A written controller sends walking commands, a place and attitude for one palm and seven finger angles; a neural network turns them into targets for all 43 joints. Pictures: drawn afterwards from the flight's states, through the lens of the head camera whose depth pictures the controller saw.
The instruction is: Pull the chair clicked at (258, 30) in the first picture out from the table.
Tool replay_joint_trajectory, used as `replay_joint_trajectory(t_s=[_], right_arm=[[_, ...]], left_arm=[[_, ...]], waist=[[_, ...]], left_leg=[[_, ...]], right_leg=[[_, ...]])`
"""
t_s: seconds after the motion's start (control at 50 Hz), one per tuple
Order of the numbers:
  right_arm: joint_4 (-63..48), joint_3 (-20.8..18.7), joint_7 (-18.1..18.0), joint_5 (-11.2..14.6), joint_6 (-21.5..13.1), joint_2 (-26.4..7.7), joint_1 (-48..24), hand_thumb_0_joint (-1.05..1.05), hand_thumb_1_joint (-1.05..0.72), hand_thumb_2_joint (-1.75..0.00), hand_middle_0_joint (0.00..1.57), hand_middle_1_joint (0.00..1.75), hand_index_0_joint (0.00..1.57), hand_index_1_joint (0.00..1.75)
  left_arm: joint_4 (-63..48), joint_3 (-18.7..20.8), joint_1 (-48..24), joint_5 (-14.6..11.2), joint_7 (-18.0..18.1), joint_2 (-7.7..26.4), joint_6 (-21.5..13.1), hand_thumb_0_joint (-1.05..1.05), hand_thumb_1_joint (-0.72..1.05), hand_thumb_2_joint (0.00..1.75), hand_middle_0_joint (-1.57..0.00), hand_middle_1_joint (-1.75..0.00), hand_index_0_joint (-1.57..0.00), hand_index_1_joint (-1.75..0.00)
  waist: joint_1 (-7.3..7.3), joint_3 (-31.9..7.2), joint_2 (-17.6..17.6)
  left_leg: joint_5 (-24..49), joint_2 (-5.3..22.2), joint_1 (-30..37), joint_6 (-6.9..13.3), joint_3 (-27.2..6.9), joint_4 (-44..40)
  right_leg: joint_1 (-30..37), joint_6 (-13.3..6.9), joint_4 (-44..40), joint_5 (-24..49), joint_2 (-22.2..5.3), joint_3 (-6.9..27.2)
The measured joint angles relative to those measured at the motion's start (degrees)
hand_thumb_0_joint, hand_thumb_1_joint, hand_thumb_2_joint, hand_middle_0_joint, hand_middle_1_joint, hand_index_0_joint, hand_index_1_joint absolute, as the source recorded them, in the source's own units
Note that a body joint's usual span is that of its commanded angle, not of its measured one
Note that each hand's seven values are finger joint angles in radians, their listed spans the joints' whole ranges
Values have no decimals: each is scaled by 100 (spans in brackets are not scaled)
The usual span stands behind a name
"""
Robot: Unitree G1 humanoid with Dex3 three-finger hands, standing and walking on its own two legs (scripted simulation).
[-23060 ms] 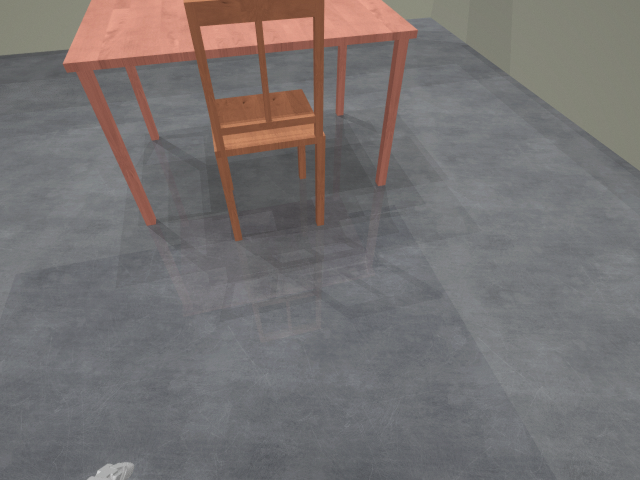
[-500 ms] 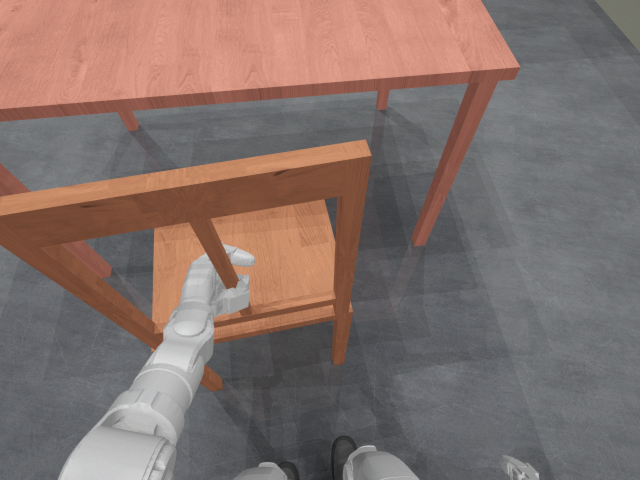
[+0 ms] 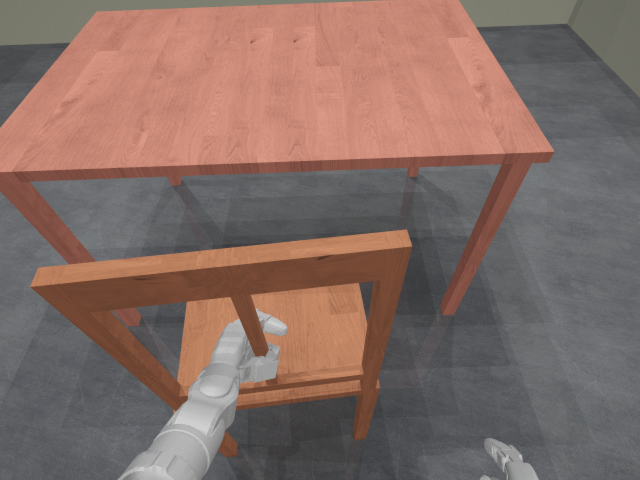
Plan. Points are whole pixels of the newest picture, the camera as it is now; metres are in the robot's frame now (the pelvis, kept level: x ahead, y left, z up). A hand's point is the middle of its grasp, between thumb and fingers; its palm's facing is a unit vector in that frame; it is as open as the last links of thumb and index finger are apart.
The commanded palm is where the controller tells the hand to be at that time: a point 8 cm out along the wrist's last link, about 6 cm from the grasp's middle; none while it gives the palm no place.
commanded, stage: stop walking, hand still on the chair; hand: left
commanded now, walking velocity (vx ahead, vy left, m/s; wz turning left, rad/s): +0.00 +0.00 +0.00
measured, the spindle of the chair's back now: (258, 344) +0.31 +0.11 -0.07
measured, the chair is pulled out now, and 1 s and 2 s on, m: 0.21 0.21 0.21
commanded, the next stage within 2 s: open the thumb and straighten the fingers in 0.24 s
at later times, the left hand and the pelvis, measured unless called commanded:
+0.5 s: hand (268, 357) +0.30 +0.09 -0.07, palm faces -0.18 -0.97 -0.17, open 6.1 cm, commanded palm +0.28 +0.14 -0.05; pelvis -0.01 +0.00 -0.01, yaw +0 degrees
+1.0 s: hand (264, 363) +0.29 +0.10 -0.09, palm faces -0.16 -0.97 -0.17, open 16.5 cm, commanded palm +0.29 +0.16 -0.06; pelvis -0.06 +0.01 -0.04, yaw -1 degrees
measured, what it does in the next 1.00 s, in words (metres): shifts its weight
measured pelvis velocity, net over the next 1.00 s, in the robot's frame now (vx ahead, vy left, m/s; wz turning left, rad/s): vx -0.06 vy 0.01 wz -0.01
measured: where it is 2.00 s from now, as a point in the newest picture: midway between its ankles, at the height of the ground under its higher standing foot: outside the picture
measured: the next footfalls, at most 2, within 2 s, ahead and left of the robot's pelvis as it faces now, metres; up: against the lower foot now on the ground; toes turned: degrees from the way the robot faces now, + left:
none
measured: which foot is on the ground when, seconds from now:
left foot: down 0.00-1.00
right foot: down 0.00-1.00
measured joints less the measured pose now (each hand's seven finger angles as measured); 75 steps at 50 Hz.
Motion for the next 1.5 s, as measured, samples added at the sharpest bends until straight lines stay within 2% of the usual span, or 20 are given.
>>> replay_joint_trajectory(t_s=[0.14, 0.36, 0.44, 0.54, 0.66, 0.74, 0.82, 0.92, 1.0, 1.1, 1.26, 1.4, 1.5], right_arm=[[-32, 12, 58, -42, 11, 23, -43, 1, -90, -89, 20, 30, 20, 30], [11, 4, 102, -56, 34, -7, 71, 1, -90, -89, 20, 30, 20, 30], [90, -97, 496, -51, -160, -37, 156, 1, -90, -89, 20, 30, 20, 30], [-36, -286, 788, -59, -398, -203, 269, 1, -90, -90, 20, 30, 20, 30], [-144, -280, 831, -15, -359, -268, 365, 1, -90, -90, 20, 30, 20, 29], [-213, -211, 757, 16, -374, -257, 402, 1, -91, -90, 20, 30, 20, 29], [-228, -168, 693, 34, -486, -223, 469, 1, -91, -90, 20, 30, 20, 29], [-177, -84, 683, 34, -558, -196, 534, 1, -90, -90, 20, 30, 20, 29], [-252, -68, 681, 31, -593, -180, 559, 1, -90, -90, 20, 30, 20, 30], [-243, -106, 631, 34, -712, -208, 608, 1, -90, -90, 20, 30, 20, 30], [-259, -124, 673, 18, -711, -264, 594, 1, -90, -90, 20, 30, 20, 30], [-490, -185, 741, 6, -692, -267, 619, 1, -90, -90, 20, 30, 20, 29], [-606, -162, 723, 5, -709, -240, 467, 1, -90, -90, 20, 30, 20, 29]], left_arm=[[-225, -82, 144, 32, -28, -22, 40, 8, 68, 80, -20, -119, -49, -144], [-365, -81, 187, 31, -18, 46, 69, 8, 68, 81, -20, -120, -49, -144], [-593, 63, 226, 166, -200, 186, 187, 6, 64, 79, -24, -125, -49, -144], [-1091, 146, 220, 223, -288, 304, 331, 3, 43, 68, -34, -133, -49, -144], [-1126, 423, -38, 198, -309, 313, 726, 1, -5, 44, -37, -131, -47, -138], [-949, 519, -288, 165, -368, 417, 970, 0, -29, 32, -36, -119, -42, -122], [-949, 560, -432, 62, -404, 447, 1012, 0, -42, 25, -32, -98, -34, -100], [-707, 681, -640, 48, -469, 383, 966, -1, -50, 22, -22, -67, -23, -67], [-662, 737, -663, 135, -477, 422, 1037, -1, -52, 21, -14, -40, -13, -40], [-866, 708, -584, 92, -418, 443, 961, -1, -53, 20, -6, -17, -6, -17], [-820, 740, -599, 113, -475, 441, 1064, -1, -53, 20, -1, -3, -1, -3], [-2003, 546, 656, 46, -506, 349, 1037, -1, -53, 20, -1, -1, -1, -1], [-2751, 297, 1467, 120, -421, 396, 1118, -1, -53, 20, -1, 0, 0, 0]], waist=[[24, 92, 6], [-53, 247, -59], [-115, -165, -208], [-177, -377, -146], [-213, -487, -155], [-258, -452, -125], [-263, -424, -80], [-260, -504, -69], [-297, -474, -84], [-281, -463, -50], [-284, -566, -99], [-212, -656, -96], [-150, -635, -117]], left_leg=[[-36, -39, 156, 18, -22, -40], [-29, -47, 291, 17, -43, -75], [-86, -111, -435, 40, 16, 383], [-375, -102, -1144, 52, 71, 1027], [-553, -119, -1689, 76, 168, 1649], [-611, -120, -1932, 86, 194, 1935], [-625, -123, -2106, 91, 216, 2108], [-635, -135, -2310, 100, 248, 2257], [-652, -130, -2458, 99, 269, 2368], [-661, -121, -2484, 94, 270, 2385], [-704, -109, -2527, 73, 249, 2397], [-762, -91, -2346, 62, 278, 2284], [-831, -92, -2259, 45, 196, 2335]], right_leg=[[121, 6, 55, -101, -38, -14], [253, -4, 39, -110, -48, -33], [-477, -40, 512, -242, -114, -30], [-1189, -33, 1114, -403, -107, -32], [-1743, -12, 1708, -548, -126, 10], [-1971, -6, 1950, -575, -132, 8], [-2135, 2, 2092, -566, -139, 12], [-2345, 9, 2244, -571, -155, 27], [-2497, 5, 2350, -578, -151, 36], [-2521, 5, 2358, -578, -143, 36], [-2568, -23, 2380, -630, -129, 16], [-2430, -33, 2335, -708, -100, 60], [-2314, -55, 2363, -793, -105, -19]])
